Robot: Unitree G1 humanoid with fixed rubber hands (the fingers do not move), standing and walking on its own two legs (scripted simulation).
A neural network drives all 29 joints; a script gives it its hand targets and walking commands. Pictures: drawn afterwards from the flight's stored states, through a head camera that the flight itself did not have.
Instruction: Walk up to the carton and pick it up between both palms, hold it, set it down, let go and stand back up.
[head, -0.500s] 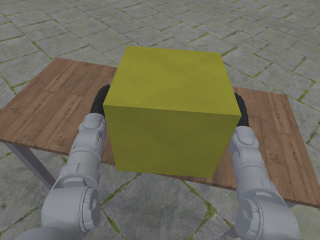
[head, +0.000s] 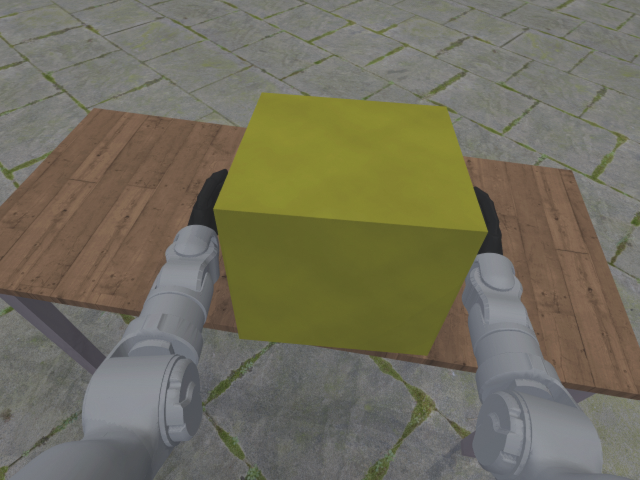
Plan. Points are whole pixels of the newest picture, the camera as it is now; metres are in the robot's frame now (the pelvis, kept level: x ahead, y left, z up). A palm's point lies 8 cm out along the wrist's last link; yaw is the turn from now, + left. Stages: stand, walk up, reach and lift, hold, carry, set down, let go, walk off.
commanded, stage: set down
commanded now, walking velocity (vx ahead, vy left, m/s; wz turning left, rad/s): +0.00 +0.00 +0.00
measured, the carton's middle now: (343, 222) +0.46 -0.03 +0.04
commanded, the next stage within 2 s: none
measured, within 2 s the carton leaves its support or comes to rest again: rests again in 0.62 s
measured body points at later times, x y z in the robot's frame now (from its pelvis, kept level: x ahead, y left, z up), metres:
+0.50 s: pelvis -0.01 -0.01 +0.00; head +0.03 +0.01 +0.45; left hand +0.43 +0.17 +0.07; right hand +0.39 -0.21 +0.07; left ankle -0.02 +0.08 -0.75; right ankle -0.01 -0.12 -0.75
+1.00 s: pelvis -0.01 +0.00 +0.00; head +0.04 +0.01 +0.45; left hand +0.43 +0.17 +0.06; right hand +0.39 -0.20 +0.06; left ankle -0.02 +0.08 -0.75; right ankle -0.01 -0.12 -0.75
